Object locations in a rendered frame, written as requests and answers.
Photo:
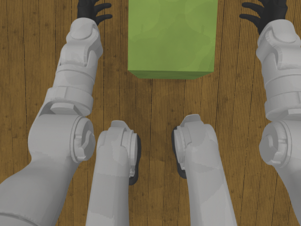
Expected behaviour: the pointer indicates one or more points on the robot left upper arm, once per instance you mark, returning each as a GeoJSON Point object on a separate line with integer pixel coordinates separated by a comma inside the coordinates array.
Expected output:
{"type": "Point", "coordinates": [35, 195]}

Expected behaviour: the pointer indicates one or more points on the robot right forearm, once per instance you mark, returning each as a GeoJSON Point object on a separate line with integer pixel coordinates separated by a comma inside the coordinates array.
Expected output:
{"type": "Point", "coordinates": [279, 51]}

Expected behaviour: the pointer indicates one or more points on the robot left forearm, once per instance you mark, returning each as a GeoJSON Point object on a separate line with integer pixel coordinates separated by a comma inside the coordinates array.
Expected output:
{"type": "Point", "coordinates": [72, 89]}

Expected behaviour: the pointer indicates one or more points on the robot right upper arm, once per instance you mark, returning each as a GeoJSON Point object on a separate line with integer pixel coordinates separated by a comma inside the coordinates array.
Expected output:
{"type": "Point", "coordinates": [280, 147]}

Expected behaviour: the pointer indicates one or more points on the carton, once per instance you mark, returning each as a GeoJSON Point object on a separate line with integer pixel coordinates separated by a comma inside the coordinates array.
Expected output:
{"type": "Point", "coordinates": [171, 39]}

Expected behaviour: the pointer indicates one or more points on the right robot hand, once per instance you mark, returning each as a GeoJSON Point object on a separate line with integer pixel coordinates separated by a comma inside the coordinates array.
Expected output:
{"type": "Point", "coordinates": [272, 10]}

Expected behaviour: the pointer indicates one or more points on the left robot thigh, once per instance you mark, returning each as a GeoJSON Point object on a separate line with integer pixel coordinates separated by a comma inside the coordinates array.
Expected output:
{"type": "Point", "coordinates": [108, 202]}

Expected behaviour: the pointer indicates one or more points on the left robot hand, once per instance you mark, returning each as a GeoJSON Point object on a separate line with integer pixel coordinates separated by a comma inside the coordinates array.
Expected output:
{"type": "Point", "coordinates": [87, 9]}

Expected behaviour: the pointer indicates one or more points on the robot right shin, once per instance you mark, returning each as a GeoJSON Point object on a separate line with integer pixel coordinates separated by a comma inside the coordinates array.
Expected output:
{"type": "Point", "coordinates": [209, 128]}

